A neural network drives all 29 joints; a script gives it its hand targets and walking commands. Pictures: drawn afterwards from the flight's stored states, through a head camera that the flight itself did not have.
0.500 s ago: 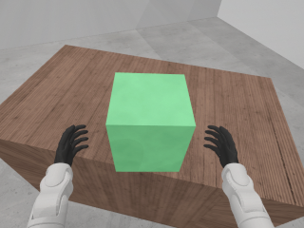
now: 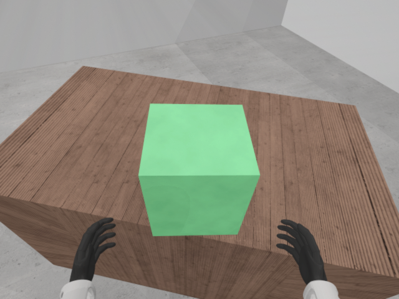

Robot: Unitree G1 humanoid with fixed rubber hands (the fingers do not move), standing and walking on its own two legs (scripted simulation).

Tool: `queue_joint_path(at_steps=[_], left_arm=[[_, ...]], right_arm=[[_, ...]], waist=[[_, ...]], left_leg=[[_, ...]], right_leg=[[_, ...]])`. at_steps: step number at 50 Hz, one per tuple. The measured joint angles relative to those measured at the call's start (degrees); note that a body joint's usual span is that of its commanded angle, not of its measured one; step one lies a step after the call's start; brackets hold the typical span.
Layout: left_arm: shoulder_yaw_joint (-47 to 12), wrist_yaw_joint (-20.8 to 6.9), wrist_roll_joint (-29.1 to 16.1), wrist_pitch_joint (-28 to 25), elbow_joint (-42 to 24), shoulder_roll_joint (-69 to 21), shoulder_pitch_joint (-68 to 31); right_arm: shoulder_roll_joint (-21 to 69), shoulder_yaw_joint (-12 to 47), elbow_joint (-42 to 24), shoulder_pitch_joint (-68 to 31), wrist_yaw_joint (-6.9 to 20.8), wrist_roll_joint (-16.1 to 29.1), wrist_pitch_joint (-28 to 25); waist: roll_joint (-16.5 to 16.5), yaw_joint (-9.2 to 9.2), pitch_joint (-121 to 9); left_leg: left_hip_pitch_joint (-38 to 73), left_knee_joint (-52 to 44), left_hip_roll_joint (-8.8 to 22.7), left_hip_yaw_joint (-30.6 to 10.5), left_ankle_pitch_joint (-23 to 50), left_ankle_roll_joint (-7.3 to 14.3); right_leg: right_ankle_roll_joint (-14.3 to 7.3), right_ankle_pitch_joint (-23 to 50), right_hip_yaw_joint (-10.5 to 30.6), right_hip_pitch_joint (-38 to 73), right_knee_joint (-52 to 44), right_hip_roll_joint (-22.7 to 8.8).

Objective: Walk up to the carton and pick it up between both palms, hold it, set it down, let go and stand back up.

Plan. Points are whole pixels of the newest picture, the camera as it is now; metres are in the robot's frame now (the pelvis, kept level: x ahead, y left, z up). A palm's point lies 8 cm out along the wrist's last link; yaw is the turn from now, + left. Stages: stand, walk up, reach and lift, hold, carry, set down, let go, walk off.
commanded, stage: set down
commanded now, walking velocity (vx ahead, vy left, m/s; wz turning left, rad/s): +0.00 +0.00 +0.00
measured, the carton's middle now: (196, 172) +0.39 +0.04 +0.01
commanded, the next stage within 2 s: let go in 1.10 s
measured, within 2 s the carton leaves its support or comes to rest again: neither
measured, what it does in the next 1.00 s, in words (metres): stands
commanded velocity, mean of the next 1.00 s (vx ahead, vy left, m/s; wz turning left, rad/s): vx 0.00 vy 0.00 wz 0.00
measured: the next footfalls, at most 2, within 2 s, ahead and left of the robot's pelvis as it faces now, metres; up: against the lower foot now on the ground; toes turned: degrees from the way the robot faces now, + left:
none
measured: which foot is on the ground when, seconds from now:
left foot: down 0.00-1.00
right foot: down 0.00-1.00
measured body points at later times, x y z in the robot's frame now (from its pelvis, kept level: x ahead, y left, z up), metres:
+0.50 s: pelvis +0.01 +0.00 +0.00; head -0.01 +0.01 +0.45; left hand +0.18 +0.23 -0.05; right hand +0.19 -0.20 -0.04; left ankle +0.00 +0.13 -0.75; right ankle -0.02 -0.13 -0.75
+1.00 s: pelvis +0.00 +0.00 +0.00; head -0.01 +0.01 +0.45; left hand +0.17 +0.22 -0.08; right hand +0.19 -0.21 -0.05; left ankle +0.00 +0.13 -0.75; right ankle -0.02 -0.13 -0.75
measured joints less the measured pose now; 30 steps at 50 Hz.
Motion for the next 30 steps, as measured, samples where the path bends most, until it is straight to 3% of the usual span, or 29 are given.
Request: queue_joint_path(at_steps=[8, 30], left_arm=[[-0.41, 0.59, 0.72, 2.42, 2.22, 0.22, -0.32], [1.34, -1.95, 5.0, 11.97, 3.8, -0.2, 0.58]], right_arm=[[0.37, -0.04, 4.41, -1.01, 0.08, -1.73, -0.22], [0.27, -1.34, 8.19, -0.62, -0.42, -6.68, 4.57]], waist=[[-0.23, -0.25, 0.17], [0.13, -0.9, 0.01]], left_leg=[[0.97, -0.37, -0.04, 0.41, -0.12, 0.0], [2.52, -2.54, 0.04, 0.18, 0.57, -0.21]], right_leg=[[-0.01, -0.5, 0.41, 0.36, 0.6, -0.05], [-0.11, 0.22, 0.12, 2.12, -1.8, 0.07]])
